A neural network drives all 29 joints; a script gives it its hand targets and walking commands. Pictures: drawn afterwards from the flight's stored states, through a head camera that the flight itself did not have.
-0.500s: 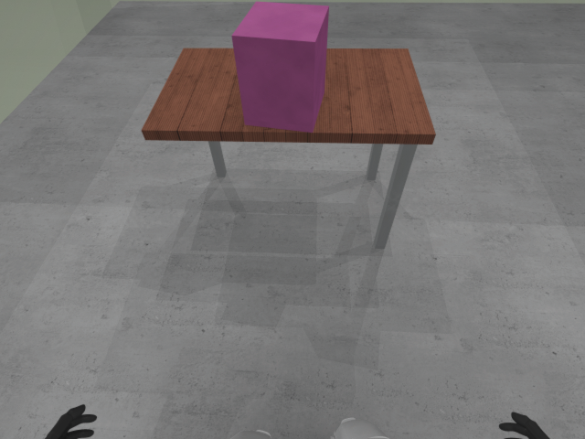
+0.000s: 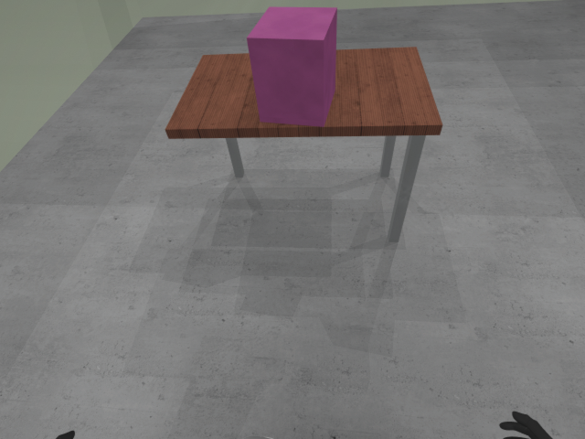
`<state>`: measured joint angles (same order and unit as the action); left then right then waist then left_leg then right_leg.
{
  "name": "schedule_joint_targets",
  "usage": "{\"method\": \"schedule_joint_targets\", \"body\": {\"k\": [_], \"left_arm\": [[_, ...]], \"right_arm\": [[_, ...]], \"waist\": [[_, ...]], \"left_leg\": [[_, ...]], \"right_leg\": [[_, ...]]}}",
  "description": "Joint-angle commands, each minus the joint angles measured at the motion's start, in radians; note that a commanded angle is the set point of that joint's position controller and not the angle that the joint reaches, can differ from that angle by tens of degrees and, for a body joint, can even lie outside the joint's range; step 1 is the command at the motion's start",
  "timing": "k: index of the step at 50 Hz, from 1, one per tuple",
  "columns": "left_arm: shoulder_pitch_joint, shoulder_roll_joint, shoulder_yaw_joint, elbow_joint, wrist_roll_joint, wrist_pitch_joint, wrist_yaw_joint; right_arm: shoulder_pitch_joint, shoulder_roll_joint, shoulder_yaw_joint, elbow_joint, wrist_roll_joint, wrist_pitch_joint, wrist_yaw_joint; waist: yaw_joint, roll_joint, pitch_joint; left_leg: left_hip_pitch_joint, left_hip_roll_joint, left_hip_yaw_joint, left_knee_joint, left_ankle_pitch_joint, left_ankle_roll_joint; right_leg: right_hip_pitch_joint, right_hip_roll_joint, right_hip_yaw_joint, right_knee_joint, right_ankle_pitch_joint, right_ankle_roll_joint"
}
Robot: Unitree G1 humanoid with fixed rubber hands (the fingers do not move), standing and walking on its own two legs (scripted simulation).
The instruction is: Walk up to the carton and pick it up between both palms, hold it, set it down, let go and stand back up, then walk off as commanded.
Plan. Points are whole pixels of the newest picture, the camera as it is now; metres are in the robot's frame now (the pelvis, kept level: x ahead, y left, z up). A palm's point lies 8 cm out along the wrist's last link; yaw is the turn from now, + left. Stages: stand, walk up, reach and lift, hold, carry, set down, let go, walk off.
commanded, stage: walk off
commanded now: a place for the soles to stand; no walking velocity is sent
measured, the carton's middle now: (296, 67) +1.09 +0.03 -0.03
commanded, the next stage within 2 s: stand in 1.16 s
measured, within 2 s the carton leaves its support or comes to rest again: neither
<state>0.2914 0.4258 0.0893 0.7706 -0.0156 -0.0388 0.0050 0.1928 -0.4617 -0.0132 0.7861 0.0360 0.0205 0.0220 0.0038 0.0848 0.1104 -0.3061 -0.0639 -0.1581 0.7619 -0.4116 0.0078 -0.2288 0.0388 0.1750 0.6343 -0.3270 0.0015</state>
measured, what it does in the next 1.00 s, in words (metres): steps on the spot: left foot, then right foot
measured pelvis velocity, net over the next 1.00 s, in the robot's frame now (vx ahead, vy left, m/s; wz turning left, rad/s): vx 0.10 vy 0.00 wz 0.01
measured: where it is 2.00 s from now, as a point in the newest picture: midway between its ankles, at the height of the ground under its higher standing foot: outside the picture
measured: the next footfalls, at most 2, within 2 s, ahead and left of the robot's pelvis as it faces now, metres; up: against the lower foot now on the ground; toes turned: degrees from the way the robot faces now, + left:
left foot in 0.02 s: +0.07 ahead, +0.13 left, +0.00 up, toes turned -10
right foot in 0.40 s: +0.15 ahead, -0.12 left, +0.00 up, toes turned +8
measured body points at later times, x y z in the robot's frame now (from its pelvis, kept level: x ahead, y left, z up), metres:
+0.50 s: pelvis +0.08 -0.01 +0.01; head +0.10 -0.03 +0.45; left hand +0.14 +0.31 -0.09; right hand +0.17 -0.33 -0.11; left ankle +0.05 +0.13 -0.69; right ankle +0.11 -0.12 -0.72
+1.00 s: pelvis +0.10 +0.00 +0.01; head +0.11 +0.00 +0.46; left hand +0.20 +0.32 -0.09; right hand +0.20 -0.33 -0.09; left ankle +0.13 +0.15 -0.72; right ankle +0.11 -0.12 -0.72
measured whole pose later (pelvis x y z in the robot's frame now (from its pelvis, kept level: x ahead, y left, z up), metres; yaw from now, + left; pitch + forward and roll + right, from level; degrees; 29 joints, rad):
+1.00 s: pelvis +0.10 +0.00 +0.01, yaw +1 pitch -3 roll +1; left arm 0.20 0.40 0.04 0.84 -0.01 -0.05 0.00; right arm 0.26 -0.45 -0.01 0.79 0.04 -0.02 0.00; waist 0.01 -0.01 0.08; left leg -0.25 -0.05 -0.16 0.56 -0.26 -0.03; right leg -0.23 0.04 0.13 0.59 -0.31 0.00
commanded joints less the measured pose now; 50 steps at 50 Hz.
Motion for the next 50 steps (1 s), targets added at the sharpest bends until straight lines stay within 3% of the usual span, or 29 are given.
{"method": "schedule_joint_targets", "body": {"k": [1,2,3,4,6,7,10,13,16,18,19,20,21,22,23,26,29,31,32,34,35,36,37,39,42,45,47,50], "left_arm": [[-0.087,0.166,0.038,-0.055,0.074,0.02,0.011],[-0.082,0.106,0.019,-0.053,0.064,0.017,0.012],[-0.038,0.154,0.027,-0.049,0.064,0.004,0.015],[-0.026,0.226,0.043,-0.059,0.065,-0.01,0.013],[-0.036,0.243,0.056,-0.032,0.049,-0.021,0.002],[-0.019,0.239,0.054,-0.015,0.044,-0.022,-0.004],[-0.014,0.208,0.047,-0.012,0.041,-0.015,-0.005],[-0.034,0.178,0.027,-0.008,0.031,-0.02,0.0],[-0.009,0.152,0.02,0.006,0.023,-0.027,0.006],[0.041,0.146,0.016,0.027,0.023,-0.045,0.01],[0.057,0.168,0.019,0.031,0.03,-0.048,0.013],[0.103,0.211,0.03,0.035,0.039,-0.051,0.017],[0.108,0.258,0.034,0.025,0.037,-0.051,0.019],[0.08,0.269,0.034,0.026,0.032,-0.048,0.015],[0.049,0.253,0.031,0.015,0.034,-0.049,0.017],[-0.026,0.197,0.014,-0.004,0.03,-0.045,0.015],[-0.054,0.192,0.008,-0.021,0.031,-0.026,0.011],[-0.119,0.179,0.002,-0.045,0.026,-0.009,0.009],[-0.129,0.172,-0.003,-0.036,0.019,-0.004,0.008],[-0.142,0.147,-0.008,-0.034,0.005,-0.004,0.01],[-0.115,0.129,-0.008,-0.026,-0.004,0.001,0.01],[-0.096,0.138,-0.007,-0.01,-0.005,0.007,0.01],[-0.072,0.127,-0.007,0.007,0.002,0.01,0.011],[-0.075,0.13,-0.007,0.003,0.011,0.006,0.008],[-0.131,0.162,-0.007,0.0,0.021,-0.006,0.005],[-0.159,0.172,-0.011,0.014,0.02,-0.007,0.005],[-0.169,0.169,-0.009,0.017,0.021,-0.006,0.005],[-0.162,0.167,-0.01,0.023,0.021,-0.004,0.005]], "right_arm": [[0.297,-0.166,-0.116,0.048,-0.074,-0.044,-0.007],[0.269,-0.236,-0.123,0.049,-0.091,-0.048,-0.013],[0.16,-0.276,-0.125,0.007,-0.096,-0.055,-0.01],[0.118,-0.309,-0.133,-0.018,-0.089,-0.056,-0.01],[0.057,-0.251,-0.119,-0.031,-0.087,-0.061,-0.006],[0.041,-0.221,-0.108,-0.037,-0.082,-0.062,0.0],[0.072,-0.209,-0.103,-0.034,-0.079,-0.058,-0.002],[0.066,-0.201,-0.101,-0.03,-0.075,-0.054,-0.01],[0.047,-0.206,-0.093,-0.026,-0.069,-0.05,-0.017],[0.034,-0.17,-0.082,-0.034,-0.06,-0.041,-0.02],[0.018,-0.141,-0.07,-0.04,-0.049,-0.041,-0.025],[0.018,-0.119,-0.063,-0.047,-0.042,-0.043,-0.031],[0.022,-0.098,-0.052,-0.046,-0.04,-0.04,-0.035],[0.04,-0.145,-0.071,-0.009,-0.044,-0.036,-0.038],[0.042,-0.165,-0.077,0.006,-0.044,-0.038,-0.039],[0.04,-0.13,-0.072,0.006,-0.037,-0.044,-0.026],[0.049,-0.117,-0.062,0.018,-0.036,-0.052,-0.026],[0.072,-0.091,-0.059,0.042,-0.036,-0.061,-0.031],[0.066,-0.101,-0.066,0.053,-0.039,-0.063,-0.035],[0.037,-0.147,-0.071,0.05,-0.05,-0.07,-0.044],[-0.016,-0.179,-0.069,0.031,-0.055,-0.071,-0.045],[-0.037,-0.182,-0.063,0.027,-0.054,-0.068,-0.041],[-0.058,-0.181,-0.062,0.025,-0.055,-0.064,-0.038],[-0.055,-0.155,-0.053,0.016,-0.051,-0.059,-0.03],[-0.047,-0.137,-0.055,0.011,-0.04,-0.053,-0.028],[-0.052,-0.14,-0.057,0.024,-0.039,-0.052,-0.027],[-0.052,-0.141,-0.056,0.033,-0.04,-0.052,-0.028],[-0.057,-0.14,-0.056,0.028,-0.039,-0.052,-0.028]], "waist": [[-0.12,-0.07,-0.103],[-0.117,0.098,-0.041],[-0.046,0.011,0.046],[-0.036,-0.012,0.071],[-0.004,-0.027,0.081],[-0.003,0.02,0.046],[-0.023,0.059,-0.01],[-0.035,0.094,-0.036],[-0.01,0.089,-0.06],[0.026,0.037,-0.128],[0.042,-0.004,-0.177],[0.062,-0.125,-0.23],[0.065,-0.199,-0.204],[0.058,-0.138,-0.172],[0.048,-0.152,-0.121],[0.027,-0.209,-0.055],[0.03,-0.263,-0.092],[-0.009,-0.255,-0.095],[-0.012,-0.241,-0.109],[-0.001,-0.148,-0.147],[0.032,-0.111,-0.153],[0.043,-0.113,-0.131],[0.056,-0.081,-0.099],[0.052,-0.046,-0.088],[0.019,-0.039,-0.115],[0.012,-0.046,-0.117],[0.012,-0.083,-0.108],[0.013,-0.075,-0.128]], "left_leg": [[0.394,0.055,-0.072,-0.348,-0.137,0.067],[0.337,0.243,-0.436,-0.491,-0.362,0.108],[0.217,0.342,-0.659,-0.605,-0.41,0.129],[0.143,0.373,-0.725,-0.633,-0.449,0.161],[0.078,0.302,-0.566,-0.578,-0.265,0.173],[0.087,0.262,-0.488,-0.549,-0.222,0.168],[0.115,0.244,-0.37,-0.485,-0.02,0.215],[0.134,0.23,-0.264,-0.413,0.284,0.223],[0.121,0.207,-0.186,-0.301,0.532,0.201],[0.118,0.136,-0.113,-0.166,0.561,0.138],[0.08,0.105,-0.08,-0.083,0.506,0.103],[-0.043,0.04,-0.036,0.048,0.36,0.068],[-0.186,-0.062,0.012,0.139,-0.005,0.024],[-0.193,-0.024,-0.041,0.179,-0.186,0.015],[-0.19,0.019,-0.033,0.184,-0.2,0.015],[-0.096,0.015,0.022,0.078,-0.13,0.0],[0.007,0.021,0.064,-0.117,-0.07,-0.004],[0.18,0.021,0.081,-0.305,0.141,0.009],[0.227,0.019,0.067,-0.328,0.227,0.012],[0.257,0.118,-0.077,-0.323,0.486,0.039],[0.166,0.194,-0.21,-0.356,0.491,0.089],[0.085,0.22,-0.249,-0.355,0.359,0.126],[0.023,0.218,-0.242,-0.35,0.267,0.139],[0.017,0.167,-0.173,-0.328,0.263,0.1],[0.084,0.103,-0.102,-0.289,0.257,0.054],[0.109,0.099,-0.092,-0.294,0.256,0.055],[0.11,0.099,-0.095,-0.299,0.271,0.051],[0.131,0.095,-0.084,-0.288,0.282,0.05]], "right_leg": [[-0.356,-0.046,0.018,0.141,-0.297,-0.083],[-0.493,0.09,-0.075,0.393,-0.293,-0.034],[-0.52,0.076,-0.028,0.441,-0.194,-0.019],[-0.474,0.044,0.033,0.428,-0.167,-0.004],[-0.367,-0.023,-0.014,0.364,-0.126,0.018],[-0.33,-0.024,-0.04,0.326,-0.119,0.019],[-0.265,-0.012,-0.092,0.202,-0.114,0.015],[-0.207,-0.018,-0.128,0.095,-0.055,0.008],[-0.083,-0.009,-0.143,-0.06,0.051,-0.024],[0.061,0.025,-0.153,-0.247,0.198,-0.067],[0.156,-0.003,-0.073,-0.264,0.222,-0.096],[0.287,-0.107,0.115,-0.277,0.238,-0.138],[0.321,-0.29,0.407,-0.321,0.236,-0.197],[0.247,-0.359,0.499,-0.305,0.207,-0.247],[0.176,-0.384,0.483,-0.282,0.228,-0.274],[0.075,-0.257,0.248,-0.297,0.355,-0.205],[0.052,-0.208,0.17,-0.235,0.413,-0.179],[-0.06,-0.169,0.099,-0.178,0.393,-0.137],[-0.071,-0.155,0.08,-0.167,0.395,-0.112],[-0.071,-0.113,0.031,-0.088,0.429,-0.072],[-0.023,-0.045,-0.007,-0.04,0.334,-0.044],[0.008,-0.001,-0.029,-0.033,0.135,-0.042],[0.031,0.008,-0.041,-0.054,0.024,-0.046],[0.033,-0.025,-0.021,-0.129,0.064,-0.06],[0.001,-0.086,0.053,-0.196,0.131,-0.079],[-0.02,-0.092,0.044,-0.199,0.136,-0.075],[-0.021,-0.089,0.039,-0.208,0.126,-0.071],[-0.023,-0.093,0.049,-0.218,0.14,-0.071]]}}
